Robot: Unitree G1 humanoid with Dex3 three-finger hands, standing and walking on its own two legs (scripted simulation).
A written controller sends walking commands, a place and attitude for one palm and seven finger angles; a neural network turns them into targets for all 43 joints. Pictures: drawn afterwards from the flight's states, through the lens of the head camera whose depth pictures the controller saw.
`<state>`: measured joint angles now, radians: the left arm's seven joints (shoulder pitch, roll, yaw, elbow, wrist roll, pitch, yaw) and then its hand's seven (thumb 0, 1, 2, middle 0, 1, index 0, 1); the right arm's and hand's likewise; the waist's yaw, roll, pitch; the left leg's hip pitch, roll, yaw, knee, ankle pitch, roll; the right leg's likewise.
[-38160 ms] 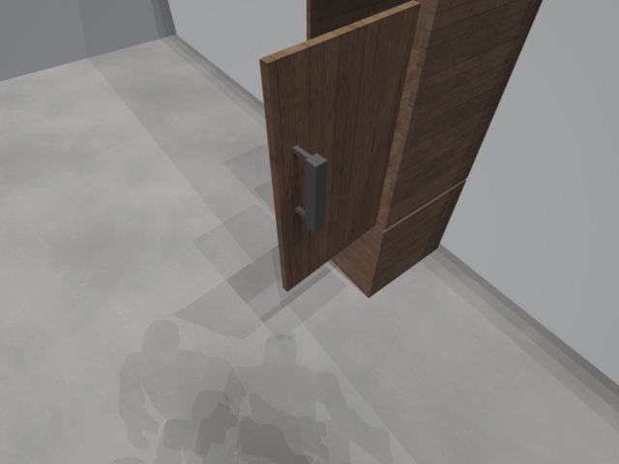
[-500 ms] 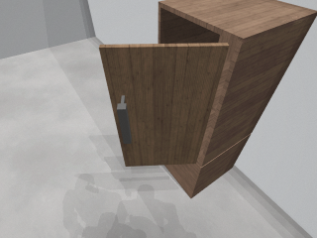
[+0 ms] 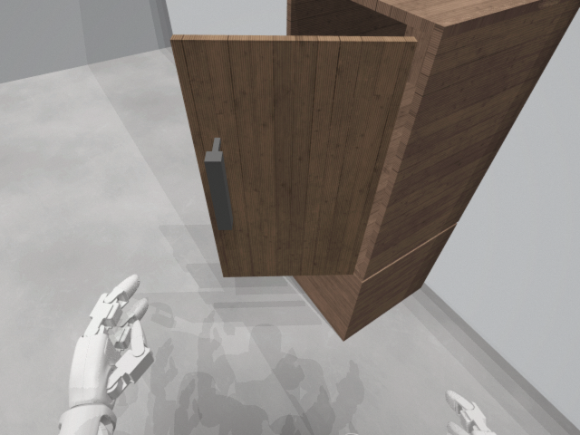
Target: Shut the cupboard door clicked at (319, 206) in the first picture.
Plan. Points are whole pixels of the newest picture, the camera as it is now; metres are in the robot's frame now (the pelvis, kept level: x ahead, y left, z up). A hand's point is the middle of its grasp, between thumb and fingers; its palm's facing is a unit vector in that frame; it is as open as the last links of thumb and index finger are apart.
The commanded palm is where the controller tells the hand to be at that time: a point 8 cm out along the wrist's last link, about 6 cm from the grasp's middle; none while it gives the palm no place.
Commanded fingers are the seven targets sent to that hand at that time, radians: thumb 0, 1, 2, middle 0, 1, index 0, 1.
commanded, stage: raise the hand and make a fist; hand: left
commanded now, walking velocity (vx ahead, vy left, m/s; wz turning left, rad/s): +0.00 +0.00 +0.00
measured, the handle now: (221, 185) +0.52 +0.14 +0.04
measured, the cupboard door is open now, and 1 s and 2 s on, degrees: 58 58 58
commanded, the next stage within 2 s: bring the fist close to the handle in 1.70 s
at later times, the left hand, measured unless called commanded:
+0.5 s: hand (157, 368) +0.22 +0.18 -0.01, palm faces +0.03 -1.00 -0.03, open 4.7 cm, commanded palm +0.18 +0.24 +0.00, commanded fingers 0.00 0.90 0.90 -0.86 -1.02 -0.86 -1.02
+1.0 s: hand (145, 345) +0.23 +0.20 +0.03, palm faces +0.06 -1.00 -0.03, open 3.1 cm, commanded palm +0.21 +0.25 +0.03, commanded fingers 0.00 0.90 0.90 -1.30 -1.50 -1.30 -1.50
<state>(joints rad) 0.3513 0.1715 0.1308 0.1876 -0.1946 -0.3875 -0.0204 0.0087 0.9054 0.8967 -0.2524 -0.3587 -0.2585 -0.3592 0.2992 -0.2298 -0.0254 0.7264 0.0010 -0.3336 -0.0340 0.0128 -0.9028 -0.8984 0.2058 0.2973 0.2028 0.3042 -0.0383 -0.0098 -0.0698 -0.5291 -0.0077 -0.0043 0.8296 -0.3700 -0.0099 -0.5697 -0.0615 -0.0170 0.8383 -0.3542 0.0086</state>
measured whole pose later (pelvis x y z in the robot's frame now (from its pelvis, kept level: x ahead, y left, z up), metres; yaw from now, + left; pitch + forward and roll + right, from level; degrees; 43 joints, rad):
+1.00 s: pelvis +0.03 +0.00 -0.05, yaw +0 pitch +12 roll -2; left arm 0.47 0.24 0.16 -0.17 -0.28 -0.32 -0.20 0.01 0.90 0.90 -1.14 -1.33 -1.15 -1.33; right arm 0.25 -0.23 0.02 0.46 0.02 -0.18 -0.07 0.01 -0.90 -0.90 0.21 0.30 0.20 0.30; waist 0.02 0.02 -0.13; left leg -0.82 0.02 -0.06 1.16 -0.56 -0.01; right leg -0.82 -0.03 -0.05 1.09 -0.49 0.02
